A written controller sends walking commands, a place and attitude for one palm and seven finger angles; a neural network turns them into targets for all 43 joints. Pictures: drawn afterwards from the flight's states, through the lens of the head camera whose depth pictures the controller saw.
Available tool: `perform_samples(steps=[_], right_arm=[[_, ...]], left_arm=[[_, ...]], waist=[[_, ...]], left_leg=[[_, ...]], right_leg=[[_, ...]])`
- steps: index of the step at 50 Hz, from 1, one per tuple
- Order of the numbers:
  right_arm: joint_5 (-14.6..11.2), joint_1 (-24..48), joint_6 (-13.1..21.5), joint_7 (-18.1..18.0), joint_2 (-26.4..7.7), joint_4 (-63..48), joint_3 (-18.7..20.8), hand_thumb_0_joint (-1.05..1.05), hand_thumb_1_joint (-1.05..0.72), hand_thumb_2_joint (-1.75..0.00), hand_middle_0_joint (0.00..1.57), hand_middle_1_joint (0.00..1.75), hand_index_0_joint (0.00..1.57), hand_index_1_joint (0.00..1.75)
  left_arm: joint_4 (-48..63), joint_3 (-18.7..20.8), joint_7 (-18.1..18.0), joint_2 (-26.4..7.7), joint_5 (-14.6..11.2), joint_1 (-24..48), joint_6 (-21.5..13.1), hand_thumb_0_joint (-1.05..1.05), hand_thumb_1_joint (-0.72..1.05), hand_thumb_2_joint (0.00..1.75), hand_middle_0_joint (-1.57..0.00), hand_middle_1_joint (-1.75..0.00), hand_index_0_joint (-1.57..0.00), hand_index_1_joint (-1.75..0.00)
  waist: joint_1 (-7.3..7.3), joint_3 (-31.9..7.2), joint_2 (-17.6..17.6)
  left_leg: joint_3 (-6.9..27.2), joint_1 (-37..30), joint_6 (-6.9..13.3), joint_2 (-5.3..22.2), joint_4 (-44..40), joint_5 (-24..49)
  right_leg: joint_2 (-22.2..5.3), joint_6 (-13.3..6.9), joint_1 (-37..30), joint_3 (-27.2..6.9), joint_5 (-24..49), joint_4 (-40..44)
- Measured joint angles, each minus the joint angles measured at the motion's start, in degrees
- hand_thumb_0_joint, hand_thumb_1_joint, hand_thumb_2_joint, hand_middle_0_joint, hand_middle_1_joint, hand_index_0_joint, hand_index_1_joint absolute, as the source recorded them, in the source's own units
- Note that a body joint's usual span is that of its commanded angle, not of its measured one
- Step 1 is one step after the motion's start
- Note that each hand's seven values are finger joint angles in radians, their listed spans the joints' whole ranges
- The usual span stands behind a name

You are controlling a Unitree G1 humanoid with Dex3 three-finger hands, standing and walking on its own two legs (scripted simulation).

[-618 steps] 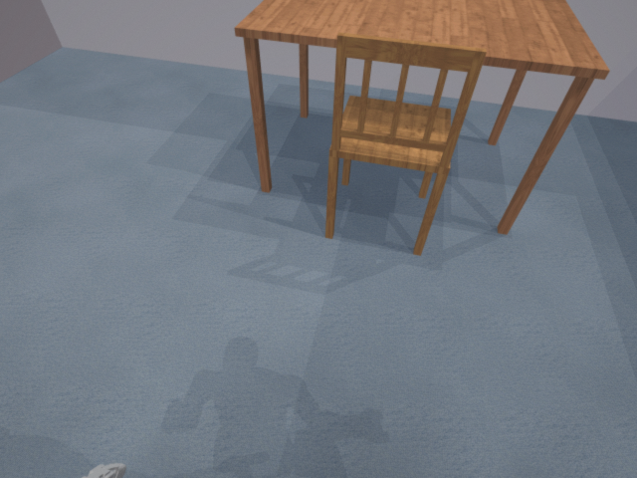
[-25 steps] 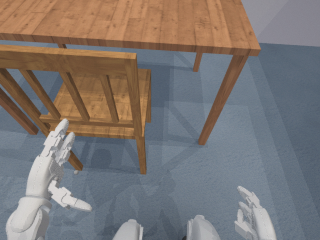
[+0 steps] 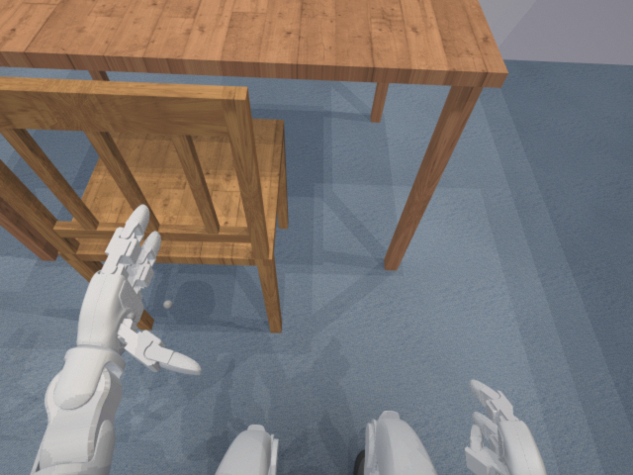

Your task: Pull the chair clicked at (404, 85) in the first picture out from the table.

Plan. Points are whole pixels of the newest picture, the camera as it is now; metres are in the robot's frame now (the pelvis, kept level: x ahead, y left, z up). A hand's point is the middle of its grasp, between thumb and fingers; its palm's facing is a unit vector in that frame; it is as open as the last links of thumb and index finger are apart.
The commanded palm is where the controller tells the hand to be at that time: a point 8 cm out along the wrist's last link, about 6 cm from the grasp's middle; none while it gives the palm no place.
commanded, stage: aim the fingers beside a spindle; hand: left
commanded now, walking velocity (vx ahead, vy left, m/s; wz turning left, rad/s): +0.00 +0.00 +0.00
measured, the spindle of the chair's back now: (128, 185) +0.51 +0.31 -0.01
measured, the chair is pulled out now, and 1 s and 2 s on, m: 0.00 0.00 0.00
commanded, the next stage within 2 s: push the fingers through the gap in 1.32 s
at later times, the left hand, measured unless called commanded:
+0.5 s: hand (184, 277) +0.35 +0.18 +0.02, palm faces -0.02 -1.00 -0.04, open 17.0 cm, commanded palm +0.33 +0.24 +0.02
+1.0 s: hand (191, 265) +0.37 +0.18 +0.00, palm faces -0.01 -1.00 -0.04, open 17.0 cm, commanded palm +0.35 +0.23 +0.01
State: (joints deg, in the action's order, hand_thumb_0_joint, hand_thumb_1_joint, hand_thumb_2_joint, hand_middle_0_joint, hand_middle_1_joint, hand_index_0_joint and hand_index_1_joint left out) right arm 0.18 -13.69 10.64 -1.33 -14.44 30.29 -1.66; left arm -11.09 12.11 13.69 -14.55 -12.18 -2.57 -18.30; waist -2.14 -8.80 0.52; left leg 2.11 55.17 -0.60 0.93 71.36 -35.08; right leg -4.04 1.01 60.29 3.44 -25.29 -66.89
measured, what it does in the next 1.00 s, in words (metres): stands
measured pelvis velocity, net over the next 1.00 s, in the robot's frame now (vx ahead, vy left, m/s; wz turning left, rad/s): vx -0.01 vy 0.00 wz -0.01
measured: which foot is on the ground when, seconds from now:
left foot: down 0.00-1.00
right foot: down 0.00-1.00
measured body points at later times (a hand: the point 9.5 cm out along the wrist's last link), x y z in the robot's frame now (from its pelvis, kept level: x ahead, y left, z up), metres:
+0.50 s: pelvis +0.00 -0.01 -0.01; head +0.11 +0.01 +0.42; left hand +0.34 +0.24 +0.02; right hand +0.15 -0.26 -0.11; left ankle -0.01 +0.12 -0.63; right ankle +0.06 -0.14 -0.63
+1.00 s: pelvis -0.01 +0.00 -0.02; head +0.12 +0.01 +0.41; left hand +0.37 +0.24 +0.01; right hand +0.12 -0.25 -0.12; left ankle -0.01 +0.12 -0.63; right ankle +0.06 -0.14 -0.63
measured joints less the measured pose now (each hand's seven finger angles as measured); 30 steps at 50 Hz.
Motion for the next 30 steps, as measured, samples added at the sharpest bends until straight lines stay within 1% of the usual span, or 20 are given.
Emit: perform_samples(steps=[11, 16, 24, 30], right_arm=[[0.13, 0.49, -1.49, 0.18, -0.4, 0.64, 0.43, 0.01, -0.9, -0.9, 0.2, 0.3, 0.2, 0.3], [0.17, 1.06, -1.99, 0.0, -0.43, 0.97, 0.59, 0.01, -0.9, -0.9, 0.2, 0.3, 0.2, 0.3], [0.24, 0.85, -2.61, 0.23, -0.48, 1.52, 0.7, 0.01, -0.9, -0.9, 0.2, 0.3, 0.2, 0.3], [0.46, 0.53, -3.15, 0.56, -0.4, 1.66, 0.72, 0.01, -0.9, -0.9, 0.2, 0.3, 0.2, 0.3]], left_arm=[[-4.48, 0.49, -0.02, 0.12, 0.39, 4.21, -1.42, -0.01, -0.5, 0.3, -0.06, -0.08, -0.06, -0.08], [-7.52, 1.97, 0.3, -0.55, 0.35, 7.38, -1.71, -0.01, -0.5, 0.3, -0.06, -0.08, -0.06, -0.08], [-10.78, 2.44, 1.01, -0.95, 0.42, 11.17, -2.28, -0.01, -0.5, 0.3, -0.06, -0.08, -0.06, -0.08], [-12.98, 2.64, 0.38, -0.99, 1.04, 13.36, -2.65, -0.01, -0.5, 0.3, -0.06, -0.08, -0.06, -0.08]], waist=[[-0.11, -0.35, -0.04], [-0.43, -0.14, -0.25], [-0.82, -0.49, -0.38], [-1.26, -0.64, -0.35]], left_leg=[[-0.02, 1.81, -0.35, 0.16, 0.93, -0.37], [0.14, 3.18, -0.54, 0.29, 1.9, -0.61], [0.08, 4.86, -0.55, 0.32, 2.67, -0.71], [-0.12, 6.13, -0.42, 0.28, 3.37, -0.81]], right_leg=[[0.15, -0.34, 2.15, -0.1, -0.51, -1.36], [0.27, -0.54, 3.53, 0.0, -0.69, -2.28], [0.31, -0.55, 5.26, -0.11, -0.67, -2.97], [0.31, -0.43, 6.58, -0.37, -0.6, -3.55]])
